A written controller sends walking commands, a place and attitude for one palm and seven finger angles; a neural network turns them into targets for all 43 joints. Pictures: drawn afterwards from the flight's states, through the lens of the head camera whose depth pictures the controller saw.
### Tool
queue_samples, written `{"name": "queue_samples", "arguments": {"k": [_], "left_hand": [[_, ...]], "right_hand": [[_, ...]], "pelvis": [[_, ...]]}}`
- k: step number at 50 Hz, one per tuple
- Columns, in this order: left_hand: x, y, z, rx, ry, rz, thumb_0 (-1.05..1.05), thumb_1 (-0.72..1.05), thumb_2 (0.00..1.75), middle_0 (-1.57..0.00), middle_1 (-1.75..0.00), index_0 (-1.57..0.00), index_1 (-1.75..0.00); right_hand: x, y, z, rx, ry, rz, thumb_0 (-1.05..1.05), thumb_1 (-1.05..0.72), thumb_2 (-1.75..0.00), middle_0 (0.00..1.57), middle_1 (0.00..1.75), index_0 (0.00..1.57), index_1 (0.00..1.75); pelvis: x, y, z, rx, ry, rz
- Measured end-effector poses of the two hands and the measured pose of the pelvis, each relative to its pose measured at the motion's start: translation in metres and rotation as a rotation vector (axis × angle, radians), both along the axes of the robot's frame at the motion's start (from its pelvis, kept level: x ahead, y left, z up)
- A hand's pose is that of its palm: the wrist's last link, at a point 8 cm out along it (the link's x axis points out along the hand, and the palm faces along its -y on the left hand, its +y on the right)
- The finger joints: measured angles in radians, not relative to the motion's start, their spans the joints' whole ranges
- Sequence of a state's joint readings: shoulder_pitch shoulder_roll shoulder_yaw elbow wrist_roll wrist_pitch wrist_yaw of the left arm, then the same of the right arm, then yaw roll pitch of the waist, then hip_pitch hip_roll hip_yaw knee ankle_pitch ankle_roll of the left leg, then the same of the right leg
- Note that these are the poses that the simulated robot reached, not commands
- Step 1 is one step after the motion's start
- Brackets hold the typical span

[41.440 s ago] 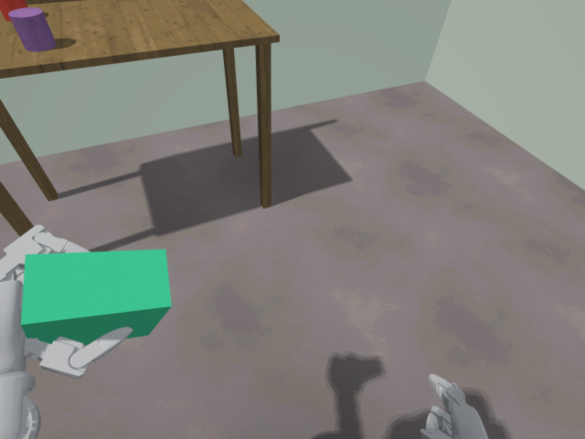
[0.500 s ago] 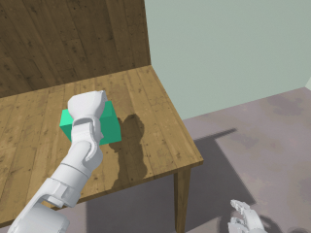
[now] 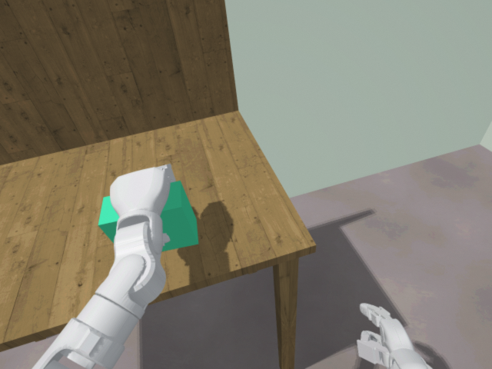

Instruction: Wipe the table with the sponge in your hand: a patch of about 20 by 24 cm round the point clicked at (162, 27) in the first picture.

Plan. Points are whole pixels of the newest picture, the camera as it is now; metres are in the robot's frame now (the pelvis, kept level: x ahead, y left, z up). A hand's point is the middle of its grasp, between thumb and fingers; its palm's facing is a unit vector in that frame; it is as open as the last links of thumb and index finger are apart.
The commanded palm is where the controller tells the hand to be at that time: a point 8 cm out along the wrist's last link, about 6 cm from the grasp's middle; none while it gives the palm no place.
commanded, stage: slide back across to the middle lane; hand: left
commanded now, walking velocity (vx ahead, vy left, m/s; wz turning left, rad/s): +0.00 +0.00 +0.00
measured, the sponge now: (156, 227) +0.33 +0.21 +0.08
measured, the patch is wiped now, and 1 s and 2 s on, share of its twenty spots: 1.00 1.00 1.00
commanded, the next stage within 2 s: wipe forward along the middle lane in 0.72 s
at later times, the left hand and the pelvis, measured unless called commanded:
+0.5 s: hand (137, 216) +0.31 +0.22 +0.13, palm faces +0.10 -0.08 -0.99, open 10.1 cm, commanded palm +0.27 +0.23 +0.17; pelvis +0.00 -0.01 +0.00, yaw -1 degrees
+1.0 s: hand (107, 222) +0.30 +0.27 +0.12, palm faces +0.01 -0.04 -1.00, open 10.0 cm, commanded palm +0.28 +0.27 +0.17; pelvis -0.01 -0.01 +0.00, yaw +1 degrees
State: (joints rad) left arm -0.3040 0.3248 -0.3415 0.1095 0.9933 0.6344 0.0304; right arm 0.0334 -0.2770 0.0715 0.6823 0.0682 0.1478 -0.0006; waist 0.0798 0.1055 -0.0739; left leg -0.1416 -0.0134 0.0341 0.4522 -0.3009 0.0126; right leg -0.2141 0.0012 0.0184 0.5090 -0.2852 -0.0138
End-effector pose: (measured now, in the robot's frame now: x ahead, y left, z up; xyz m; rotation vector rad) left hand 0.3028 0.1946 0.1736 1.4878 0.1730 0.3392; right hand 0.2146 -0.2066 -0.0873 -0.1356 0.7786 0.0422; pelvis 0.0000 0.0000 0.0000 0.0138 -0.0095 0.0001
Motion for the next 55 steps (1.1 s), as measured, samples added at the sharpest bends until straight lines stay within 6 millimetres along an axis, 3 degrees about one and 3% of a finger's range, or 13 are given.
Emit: {"name": "queue_samples", "arguments": {"k": [8, 18, 35, 55], "left_hand": [[-0.007, -0.004, 0.000, 0.000, 0.004, 0.013, 0.01, -0.49, 1.07, -0.68, -1.41, -0.70, -1.41], [-0.010, 0.006, 0.004, -0.044, 0.006, 0.012, 0.00, -0.50, 1.07, -0.69, -1.40, -0.72, -1.39], [-0.031, 0.053, 0.005, -0.016, 0.087, 0.110, -0.01, -0.51, 1.07, -0.72, -1.37, -0.74, -1.36], [-0.016, 0.075, 0.003, 0.011, 0.110, 0.071, -0.01, -0.52, 1.07, -0.73, -1.36, -0.76, -1.35]], "right_hand": [[-0.001, 0.001, 0.001, 0.007, -0.005, 0.012, 0.01, -0.91, -0.90, 0.20, 0.30, 0.20, 0.30], [-0.004, -0.009, 0.001, -0.015, -0.009, -0.006, 0.01, -0.91, -0.90, 0.20, 0.30, 0.20, 0.30], [0.004, -0.026, 0.001, -0.085, -0.011, -0.013, 0.01, -0.91, -0.90, 0.20, 0.30, 0.20, 0.30], [-0.017, -0.018, -0.008, -0.123, 0.049, -0.016, 0.01, -0.91, -0.90, 0.20, 0.30, 0.21, 0.30]], "pelvis": [[-0.005, -0.004, 0.000, 0.003, -0.011, 0.000], [-0.004, -0.010, 0.001, 0.007, -0.018, -0.018], [-0.003, -0.016, 0.002, 0.005, -0.026, -0.002], [-0.009, -0.009, 0.004, -0.004, -0.006, 0.027]]}}
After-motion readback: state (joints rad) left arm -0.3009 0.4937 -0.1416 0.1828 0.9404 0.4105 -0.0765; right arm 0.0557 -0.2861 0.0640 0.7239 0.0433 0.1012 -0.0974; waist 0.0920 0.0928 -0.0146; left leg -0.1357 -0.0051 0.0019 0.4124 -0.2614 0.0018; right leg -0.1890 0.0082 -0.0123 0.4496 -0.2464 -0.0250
